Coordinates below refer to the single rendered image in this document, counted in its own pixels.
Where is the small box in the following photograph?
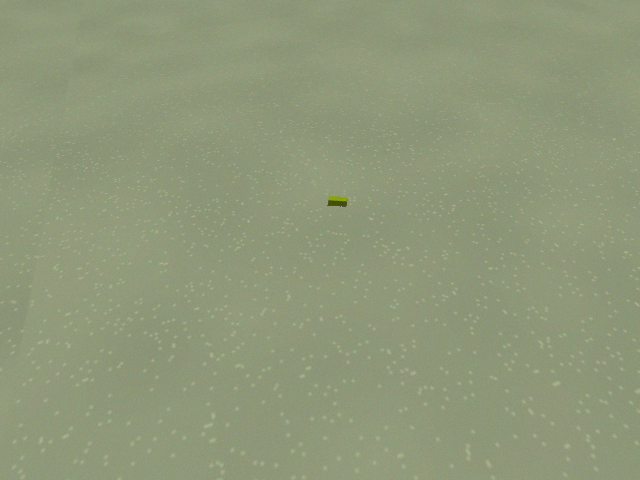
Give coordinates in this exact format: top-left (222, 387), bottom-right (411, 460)
top-left (328, 196), bottom-right (347, 206)

